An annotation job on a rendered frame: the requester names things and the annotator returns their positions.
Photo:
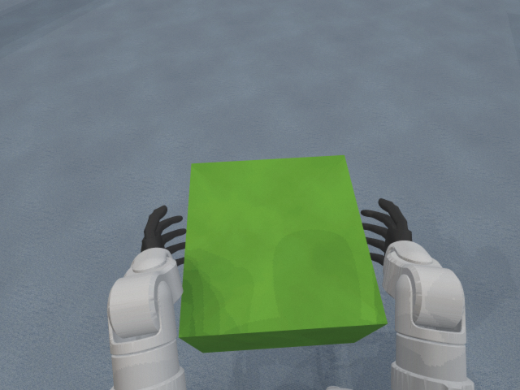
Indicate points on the robot right hand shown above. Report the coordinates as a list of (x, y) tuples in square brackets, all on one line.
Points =
[(396, 224)]

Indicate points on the robot left hand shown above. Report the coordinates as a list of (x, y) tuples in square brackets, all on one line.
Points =
[(154, 229)]

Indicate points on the robot right forearm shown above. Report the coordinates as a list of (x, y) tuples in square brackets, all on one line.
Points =
[(430, 321)]

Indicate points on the carton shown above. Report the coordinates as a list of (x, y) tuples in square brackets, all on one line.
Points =
[(276, 257)]

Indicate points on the robot left forearm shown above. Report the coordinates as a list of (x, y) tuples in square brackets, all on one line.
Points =
[(142, 324)]

